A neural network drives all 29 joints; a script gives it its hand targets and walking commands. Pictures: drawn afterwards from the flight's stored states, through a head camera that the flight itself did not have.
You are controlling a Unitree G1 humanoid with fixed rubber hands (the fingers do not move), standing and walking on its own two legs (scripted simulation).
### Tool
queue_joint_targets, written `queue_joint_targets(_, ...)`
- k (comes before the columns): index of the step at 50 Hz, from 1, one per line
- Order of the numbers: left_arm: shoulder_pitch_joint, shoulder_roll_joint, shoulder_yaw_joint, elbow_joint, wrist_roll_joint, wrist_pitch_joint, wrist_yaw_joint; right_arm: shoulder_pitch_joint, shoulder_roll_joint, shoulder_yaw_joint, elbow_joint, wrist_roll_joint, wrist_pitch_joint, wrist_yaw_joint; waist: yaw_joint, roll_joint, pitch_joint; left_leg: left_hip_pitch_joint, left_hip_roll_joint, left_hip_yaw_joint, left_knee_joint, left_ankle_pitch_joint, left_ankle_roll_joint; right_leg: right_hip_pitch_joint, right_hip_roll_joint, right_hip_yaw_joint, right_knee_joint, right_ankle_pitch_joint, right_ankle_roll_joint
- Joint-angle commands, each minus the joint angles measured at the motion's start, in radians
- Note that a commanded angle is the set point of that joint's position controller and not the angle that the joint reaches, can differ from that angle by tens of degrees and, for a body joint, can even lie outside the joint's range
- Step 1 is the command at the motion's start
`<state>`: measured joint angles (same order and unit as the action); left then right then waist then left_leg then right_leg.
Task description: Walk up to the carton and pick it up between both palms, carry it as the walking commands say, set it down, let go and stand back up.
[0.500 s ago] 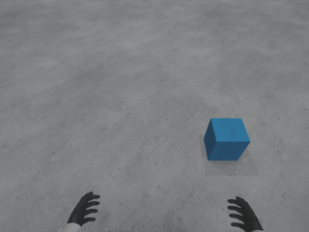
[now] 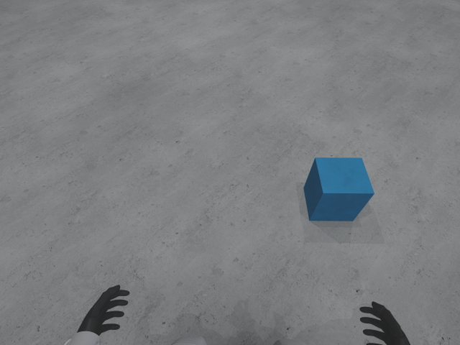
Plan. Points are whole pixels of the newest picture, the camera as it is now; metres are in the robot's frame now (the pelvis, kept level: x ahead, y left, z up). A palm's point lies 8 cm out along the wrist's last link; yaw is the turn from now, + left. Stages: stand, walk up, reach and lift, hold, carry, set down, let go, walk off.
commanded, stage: stand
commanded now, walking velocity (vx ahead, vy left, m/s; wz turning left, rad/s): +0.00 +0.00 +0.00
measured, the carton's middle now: (334, 190) +0.80 -0.44 -0.63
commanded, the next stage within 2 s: walk up in 1.90 s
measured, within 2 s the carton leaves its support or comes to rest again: neither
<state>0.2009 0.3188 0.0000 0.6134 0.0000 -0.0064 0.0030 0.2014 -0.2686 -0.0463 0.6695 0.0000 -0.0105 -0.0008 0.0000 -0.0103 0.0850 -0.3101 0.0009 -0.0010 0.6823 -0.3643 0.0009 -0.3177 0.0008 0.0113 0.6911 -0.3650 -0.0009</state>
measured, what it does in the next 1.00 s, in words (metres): stands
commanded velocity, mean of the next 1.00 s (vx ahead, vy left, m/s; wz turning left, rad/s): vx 0.00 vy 0.00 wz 0.00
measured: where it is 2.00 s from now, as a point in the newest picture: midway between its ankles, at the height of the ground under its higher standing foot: outside the picture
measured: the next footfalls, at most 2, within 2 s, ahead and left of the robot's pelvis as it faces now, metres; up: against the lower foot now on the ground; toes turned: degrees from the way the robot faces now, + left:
none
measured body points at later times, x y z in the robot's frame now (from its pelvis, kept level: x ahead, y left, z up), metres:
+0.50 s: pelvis +0.00 +0.00 +0.00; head +0.03 +0.00 +0.45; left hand +0.14 +0.27 -0.09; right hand +0.13 -0.27 -0.10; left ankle +0.00 +0.12 -0.72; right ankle +0.00 -0.12 -0.72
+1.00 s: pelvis -0.02 +0.00 +0.00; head +0.00 +0.00 +0.45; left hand +0.11 +0.28 -0.10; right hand +0.10 -0.27 -0.11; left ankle +0.00 +0.12 -0.72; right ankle +0.00 -0.12 -0.72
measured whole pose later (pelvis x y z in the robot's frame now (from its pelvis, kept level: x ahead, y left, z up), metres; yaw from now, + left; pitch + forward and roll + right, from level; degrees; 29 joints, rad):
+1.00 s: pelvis -0.02 +0.00 +0.00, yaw +0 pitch -2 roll +0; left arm 0.20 0.33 0.00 0.71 0.00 -0.01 0.00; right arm 0.20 -0.27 -0.05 0.77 0.00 -0.02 0.00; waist 0.00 -0.01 0.07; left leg -0.31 0.00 0.00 0.68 -0.33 0.00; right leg -0.32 0.00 0.01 0.69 -0.34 0.00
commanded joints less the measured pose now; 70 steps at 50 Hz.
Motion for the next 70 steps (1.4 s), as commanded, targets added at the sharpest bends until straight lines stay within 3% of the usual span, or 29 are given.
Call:
queue_joint_targets(1, -0.055, 0.202, 0.088, -0.036, 0.026, -0.057, 0.013, -0.055, -0.239, -0.055, -0.053, -0.032, -0.043, -0.008, 0.001, -0.011, -0.203, 0.047, 0.078, -0.086, -0.075, 0.246, 0.082, 0.081, -0.082, 0.090, -0.079, 0.286, -0.081)
queue_joint_targets(2, -0.055, 0.212, 0.090, -0.042, 0.027, -0.061, 0.011, -0.057, -0.244, -0.056, -0.054, -0.032, -0.039, -0.006, -0.004, 0.016, -0.184, 0.047, 0.077, -0.081, -0.076, 0.248, 0.078, 0.063, -0.084, 0.099, -0.085, 0.274, -0.080)
queue_joint_targets(7, -0.042, 0.203, 0.083, -0.033, 0.024, -0.059, 0.013, -0.048, -0.257, -0.064, -0.044, -0.024, -0.041, -0.007, -0.003, -0.006, -0.196, 0.053, 0.073, -0.088, -0.073, 0.244, 0.079, 0.076, -0.088, 0.104, -0.090, 0.281, -0.087)
queue_joint_targets(12, -0.032, 0.228, 0.091, -0.013, 0.021, -0.058, 0.012, -0.046, -0.253, -0.056, -0.032, -0.026, -0.046, -0.004, -0.007, 0.024, -0.200, 0.062, 0.076, -0.086, -0.067, 0.274, 0.078, 0.077, -0.091, 0.100, -0.089, 0.308, -0.081)
queue_joint_targets(15, -0.035, 0.217, 0.082, -0.011, 0.020, -0.060, 0.012, -0.051, -0.254, -0.058, -0.026, -0.025, -0.043, -0.004, -0.004, -0.015, -0.201, 0.068, 0.074, -0.087, -0.065, 0.276, 0.078, 0.083, -0.101, 0.100, -0.094, 0.320, -0.085)
queue_joint_targets(17, -0.024, 0.203, 0.078, -0.015, 0.014, -0.062, 0.010, -0.041, -0.265, -0.061, -0.024, -0.023, -0.045, -0.007, 0.002, 0.021, -0.207, 0.073, 0.084, -0.100, -0.070, 0.304, 0.083, 0.089, -0.099, 0.106, -0.093, 0.344, -0.081)
queue_joint_targets(19, -0.022, 0.222, 0.080, 0.000, 0.015, -0.061, 0.011, -0.044, -0.252, -0.054, -0.021, -0.024, -0.044, -0.007, 0.000, 0.006, -0.210, 0.075, 0.084, -0.096, -0.069, 0.304, 0.083, 0.086, -0.100, 0.109, -0.087, 0.356, -0.083)
queue_joint_targets(22, -0.040, 0.227, 0.087, 0.002, 0.022, -0.058, 0.014, -0.044, -0.260, -0.057, -0.013, -0.021, -0.045, -0.006, -0.012, 0.016, -0.199, 0.072, 0.081, -0.089, -0.080, 0.295, 0.073, 0.077, -0.093, 0.104, -0.094, 0.328, -0.079)
queue_joint_targets(28, -0.045, 0.222, 0.079, 0.014, 0.019, -0.055, 0.009, -0.061, -0.267, -0.057, -0.001, -0.026, -0.046, -0.007, 0.001, 0.003, -0.163, 0.052, 0.084, -0.104, -0.107, 0.226, 0.081, 0.054, -0.095, 0.109, -0.105, 0.240, -0.083)
queue_joint_targets(30, -0.040, 0.225, 0.081, 0.020, 0.022, -0.058, 0.011, -0.059, -0.265, -0.051, 0.006, -0.026, -0.048, -0.002, 0.001, 0.036, -0.185, 0.054, 0.084, -0.110, -0.111, 0.206, 0.080, 0.071, -0.094, 0.114, -0.116, 0.224, -0.081)
queue_joint_targets(33, -0.032, 0.219, 0.074, 0.037, 0.020, -0.058, 0.009, -0.050, -0.241, -0.048, 0.007, -0.021, -0.049, 0.000, -0.010, -0.006, -0.147, 0.034, 0.082, -0.111, -0.107, 0.203, 0.080, 0.065, -0.101, 0.127, -0.137, 0.241, -0.087)
queue_joint_targets(36, -0.036, 0.230, 0.077, 0.045, 0.025, -0.061, 0.012, -0.057, -0.249, -0.047, 0.022, -0.025, -0.046, -0.006, 0.001, 0.031, -0.168, 0.048, 0.082, -0.106, -0.119, 0.206, 0.083, 0.076, -0.098, 0.125, -0.132, 0.239, -0.081)
queue_joint_targets(37, -0.044, 0.232, 0.075, 0.040, 0.020, -0.062, 0.007, -0.054, -0.264, -0.055, 0.025, -0.022, -0.046, -0.005, -0.006, -0.005, -0.172, 0.050, 0.082, -0.108, -0.114, 0.203, 0.082, 0.069, -0.099, 0.127, -0.136, 0.245, -0.082)
queue_joint_targets(42, -0.048, 0.227, 0.080, 0.059, 0.019, -0.060, 0.010, -0.066, -0.251, -0.050, 0.035, -0.024, -0.051, 0.000, 0.001, 0.040, -0.161, 0.041, 0.084, -0.121, -0.137, 0.204, 0.085, 0.072, -0.093, 0.119, -0.147, 0.223, -0.079)
queue_joint_targets(45, -0.055, 0.226, 0.072, 0.077, 0.019, -0.055, 0.008, -0.071, -0.253, -0.049, 0.046, -0.020, -0.046, -0.001, -0.005, 0.000, -0.145, 0.039, 0.094, -0.125, -0.156, 0.179, 0.086, 0.068, -0.091, 0.109, -0.156, 0.208, -0.078)
queue_joint_targets(47, -0.061, 0.234, 0.071, 0.076, 0.021, -0.056, 0.008, -0.053, -0.252, -0.047, 0.053, -0.025, -0.046, 0.000, -0.011, 0.025, -0.122, 0.028, 0.078, -0.112, -0.149, 0.135, 0.076, 0.044, -0.093, 0.139, -0.168, 0.152, -0.080)
queue_joint_targets(48, -0.064, 0.220, 0.072, 0.071, 0.018, -0.058, 0.005, -0.058, -0.259, -0.049, 0.057, -0.026, -0.048, 0.000, -0.005, 0.010, -0.137, 0.038, 0.084, -0.129, -0.171, 0.125, 0.082, 0.052, -0.092, 0.123, -0.164, 0.148, -0.079)
queue_joint_targets(49, -0.054, 0.213, 0.069, 0.077, 0.021, -0.055, 0.006, -0.075, -0.255, -0.045, 0.055, -0.028, -0.049, -0.001, 0.004, 0.044, -0.129, 0.036, 0.090, -0.132, -0.176, 0.122, 0.081, 0.050, -0.089, 0.121, -0.166, 0.126, -0.077)
queue_joint_targets(50, -0.042, 0.221, 0.068, 0.083, 0.016, -0.058, 0.005, -0.073, -0.261, -0.051, 0.054, -0.022, -0.047, 0.001, 0.004, 0.036, -0.132, 0.033, 0.087, -0.128, -0.158, 0.116, 0.078, 0.042, -0.084, 0.121, -0.165, 0.123, -0.075)
queue_joint_targets(54, -0.051, 0.237, 0.076, 0.090, 0.025, -0.058, 0.002, -0.064, -0.264, -0.051, 0.065, -0.025, -0.047, -0.002, -0.008, 0.000, -0.130, 0.039, 0.085, -0.122, -0.155, 0.120, 0.075, 0.041, -0.086, 0.121, -0.175, 0.149, -0.074)
queue_joint_targets(58, -0.047, 0.232, 0.067, 0.101, 0.017, -0.057, 0.002, -0.058, -0.266, -0.048, 0.082, -0.023, -0.048, 0.002, -0.006, 0.031, -0.115, 0.025, 0.087, -0.135, -0.181, 0.087, 0.079, 0.042, -0.086, 0.126, -0.181, 0.114, -0.075)
queue_joint_targets(60, -0.061, 0.216, 0.065, 0.102, 0.019, -0.062, 0.002, -0.065, -0.257, -0.048, 0.085, -0.022, -0.048, 0.001, 0.000, -0.005, -0.119, 0.027, 0.083, -0.132, -0.166, 0.121, 0.081, 0.050, -0.087, 0.134, -0.183, 0.141, -0.076)
queue_joint_targets(63, -0.048, 0.239, 0.074, 0.118, 0.016, -0.060, 0.003, -0.055, -0.282, -0.050, 0.104, -0.026, -0.043, 0.000, -0.001, 0.027, -0.116, 0.046, 0.079, -0.114, -0.162, 0.126, 0.074, 0.030, -0.088, 0.135, -0.189, 0.148, -0.075)
queue_joint_targets(65, -0.060, 0.245, 0.076, 0.123, 0.018, -0.060, 0.004, -0.050, -0.275, -0.049, 0.105, -0.021, -0.048, -0.001, -0.012, -0.002, -0.122, 0.045, 0.081, -0.121, -0.157, 0.157, 0.075, 0.035, -0.094, 0.136, -0.189, 0.166, -0.078)
queue_joint_targets(70, -0.060, 0.223, 0.068, 0.130, 0.012, -0.060, 0.004, -0.077, -0.257, -0.039, 0.112, -0.023, -0.045, -0.005, 0.004, 0.034, -0.139, 0.047, 0.094, -0.133, -0.169, 0.159, 0.082, 0.068, -0.089, 0.125, -0.178, 0.191, -0.074)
